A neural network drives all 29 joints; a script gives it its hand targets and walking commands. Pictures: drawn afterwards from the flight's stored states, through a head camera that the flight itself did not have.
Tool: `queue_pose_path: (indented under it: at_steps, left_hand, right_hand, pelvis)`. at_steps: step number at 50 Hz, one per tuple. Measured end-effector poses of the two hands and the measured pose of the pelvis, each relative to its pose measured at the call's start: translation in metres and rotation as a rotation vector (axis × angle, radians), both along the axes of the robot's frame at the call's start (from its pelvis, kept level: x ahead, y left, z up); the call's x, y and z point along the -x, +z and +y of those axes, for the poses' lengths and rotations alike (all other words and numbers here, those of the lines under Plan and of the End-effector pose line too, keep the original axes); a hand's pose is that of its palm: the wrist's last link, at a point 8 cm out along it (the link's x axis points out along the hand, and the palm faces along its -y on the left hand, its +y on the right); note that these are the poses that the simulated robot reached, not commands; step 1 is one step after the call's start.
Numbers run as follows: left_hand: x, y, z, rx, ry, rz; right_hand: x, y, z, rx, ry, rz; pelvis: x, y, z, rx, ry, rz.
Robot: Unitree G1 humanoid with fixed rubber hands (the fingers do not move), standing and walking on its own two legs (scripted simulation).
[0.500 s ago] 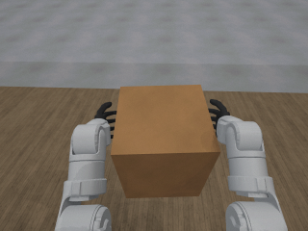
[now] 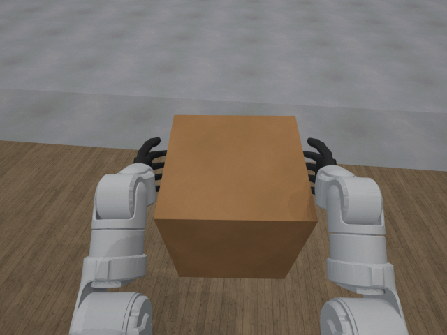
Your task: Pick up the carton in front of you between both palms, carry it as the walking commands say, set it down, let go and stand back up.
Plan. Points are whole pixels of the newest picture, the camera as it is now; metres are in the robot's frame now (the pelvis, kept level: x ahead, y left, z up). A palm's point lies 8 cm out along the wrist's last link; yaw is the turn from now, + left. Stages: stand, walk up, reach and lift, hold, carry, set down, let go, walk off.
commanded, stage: carry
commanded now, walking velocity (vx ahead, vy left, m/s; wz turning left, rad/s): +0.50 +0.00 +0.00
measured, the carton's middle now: (233, 202) +0.35 +0.02 +0.07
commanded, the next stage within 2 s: none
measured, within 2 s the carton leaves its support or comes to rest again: neither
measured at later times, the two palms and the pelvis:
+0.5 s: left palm (187, 97) +0.64 +0.14 +0.11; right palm (307, 99) +0.64 -0.15 +0.11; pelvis +0.29 +0.00 -0.02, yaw +3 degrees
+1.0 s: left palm (190, 58) +0.92 +0.18 +0.08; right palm (279, 59) +0.94 -0.12 +0.08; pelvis +0.59 +0.01 -0.04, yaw +1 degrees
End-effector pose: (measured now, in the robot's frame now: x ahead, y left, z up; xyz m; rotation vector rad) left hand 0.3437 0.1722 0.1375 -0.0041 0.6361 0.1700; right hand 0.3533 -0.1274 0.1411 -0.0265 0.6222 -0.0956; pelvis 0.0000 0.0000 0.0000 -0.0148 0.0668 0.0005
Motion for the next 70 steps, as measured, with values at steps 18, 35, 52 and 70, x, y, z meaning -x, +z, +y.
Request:
queue_pose_path:
  at_steps: [18,35,52,70]
  left_hand:
    - [-0.202,-0.02,-0.014,0.025,-0.054,0.075]
    - [-0.377,-0.081,-0.013,-0.01,0.053,0.189]
    - [-0.615,-0.06,0.013,0.0,0.009,-0.001]
    - [-0.82,-0.089,-0.002,0.024,-0.066,0.09]
  right_hand:
    - [-0.185,-0.015,-0.014,-0.002,-0.079,0.076]
    - [-0.401,-0.086,-0.01,-0.009,0.07,0.19]
    - [-0.621,-0.063,0.013,-0.017,0.009,0.001]
    - [-0.803,-0.085,-0.002,-0.001,-0.076,0.091]
  pelvis:
    - [-0.186,0.014,0.015,0.009,0.02,0.03]
    - [-0.397,-0.028,-0.021,-0.035,0.046,0.005]
    - [-0.62,-0.059,0.013,0.007,0.002,0.001]
    - [-0.807,-0.052,0.029,0.006,0.018,0.026]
